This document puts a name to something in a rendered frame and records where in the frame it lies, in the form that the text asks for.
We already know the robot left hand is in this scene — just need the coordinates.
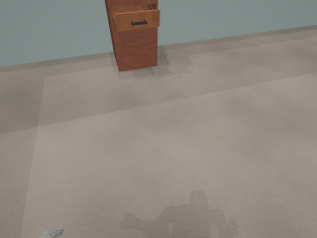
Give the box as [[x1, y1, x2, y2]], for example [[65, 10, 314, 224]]
[[39, 227, 63, 238]]

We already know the handle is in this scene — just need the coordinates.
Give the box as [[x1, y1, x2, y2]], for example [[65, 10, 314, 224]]
[[131, 20, 148, 26]]

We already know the drawer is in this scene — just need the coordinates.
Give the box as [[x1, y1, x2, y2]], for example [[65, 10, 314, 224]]
[[111, 4, 160, 32]]

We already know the cabinet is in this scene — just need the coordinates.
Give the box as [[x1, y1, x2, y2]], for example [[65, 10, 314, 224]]
[[104, 0, 159, 72]]

